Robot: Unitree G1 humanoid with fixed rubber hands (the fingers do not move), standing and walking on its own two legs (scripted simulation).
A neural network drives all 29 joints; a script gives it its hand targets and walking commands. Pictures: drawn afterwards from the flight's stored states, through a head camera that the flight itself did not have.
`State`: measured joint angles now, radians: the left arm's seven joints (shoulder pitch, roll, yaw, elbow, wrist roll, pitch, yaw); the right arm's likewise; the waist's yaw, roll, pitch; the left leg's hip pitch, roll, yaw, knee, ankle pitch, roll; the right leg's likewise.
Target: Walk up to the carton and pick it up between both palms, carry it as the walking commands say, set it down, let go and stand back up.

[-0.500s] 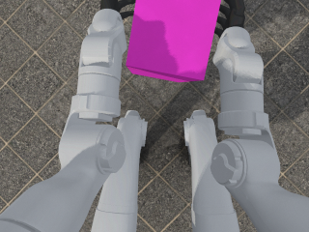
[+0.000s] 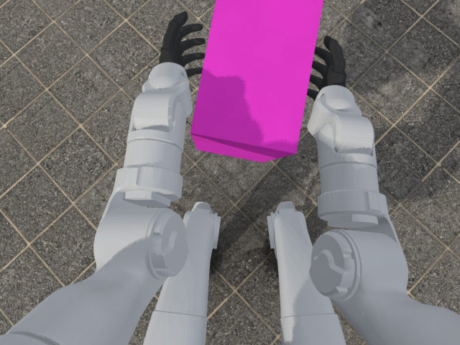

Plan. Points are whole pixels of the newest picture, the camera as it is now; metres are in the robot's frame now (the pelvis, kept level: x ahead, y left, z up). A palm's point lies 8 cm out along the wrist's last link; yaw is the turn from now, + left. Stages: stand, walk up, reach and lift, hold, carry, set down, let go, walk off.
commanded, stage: reach and lift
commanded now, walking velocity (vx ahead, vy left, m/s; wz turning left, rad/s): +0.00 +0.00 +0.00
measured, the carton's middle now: (250, 70) +0.54 -0.01 -0.09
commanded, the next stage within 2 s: none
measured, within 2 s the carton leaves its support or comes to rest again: neither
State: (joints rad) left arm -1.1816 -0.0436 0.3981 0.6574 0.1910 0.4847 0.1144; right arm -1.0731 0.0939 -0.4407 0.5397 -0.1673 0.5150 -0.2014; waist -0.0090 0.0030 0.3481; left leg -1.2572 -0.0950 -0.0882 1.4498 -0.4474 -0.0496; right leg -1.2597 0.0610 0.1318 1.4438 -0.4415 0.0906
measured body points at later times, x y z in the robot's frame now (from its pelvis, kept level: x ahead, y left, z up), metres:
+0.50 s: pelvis +0.05 +0.00 +0.07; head +0.18 +0.00 +0.51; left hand +0.48 +0.11 +0.06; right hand +0.45 -0.13 +0.05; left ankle +0.13 +0.13 -0.57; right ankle +0.13 -0.15 -0.57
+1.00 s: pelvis +0.07 +0.00 +0.13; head +0.13 -0.01 +0.58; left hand +0.45 +0.09 +0.13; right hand +0.42 -0.14 +0.12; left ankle +0.13 +0.13 -0.57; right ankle +0.13 -0.15 -0.57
